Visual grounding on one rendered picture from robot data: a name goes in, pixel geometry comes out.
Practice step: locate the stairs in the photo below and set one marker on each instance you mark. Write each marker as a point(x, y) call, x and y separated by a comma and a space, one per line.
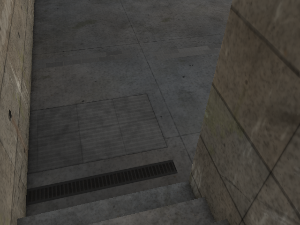
point(169, 205)

